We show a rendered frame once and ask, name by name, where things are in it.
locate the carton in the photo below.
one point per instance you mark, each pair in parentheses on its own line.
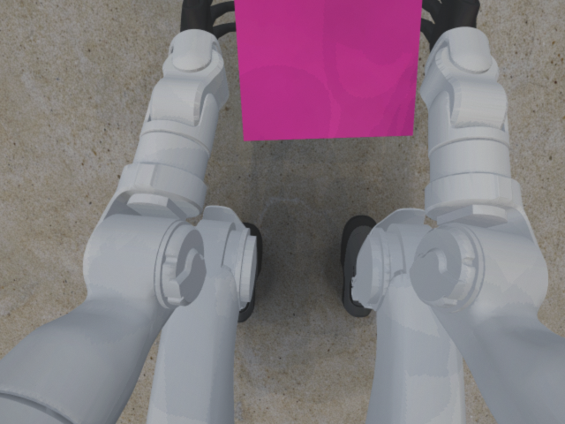
(322,69)

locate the left robot forearm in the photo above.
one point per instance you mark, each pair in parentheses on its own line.
(166,176)

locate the robot right thigh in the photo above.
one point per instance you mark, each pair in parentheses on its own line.
(418,375)

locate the robot right hand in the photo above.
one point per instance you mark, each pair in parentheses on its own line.
(447,15)

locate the right robot forearm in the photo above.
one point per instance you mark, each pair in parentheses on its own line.
(468,137)

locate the robot left upper arm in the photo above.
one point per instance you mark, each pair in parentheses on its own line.
(82,367)

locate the robot left hand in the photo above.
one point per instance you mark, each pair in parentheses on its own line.
(199,14)

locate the robot left thigh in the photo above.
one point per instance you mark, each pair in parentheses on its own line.
(194,371)

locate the robot thigh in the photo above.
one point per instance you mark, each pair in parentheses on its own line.
(418,375)
(194,371)

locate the robot right upper arm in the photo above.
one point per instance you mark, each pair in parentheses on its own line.
(486,288)

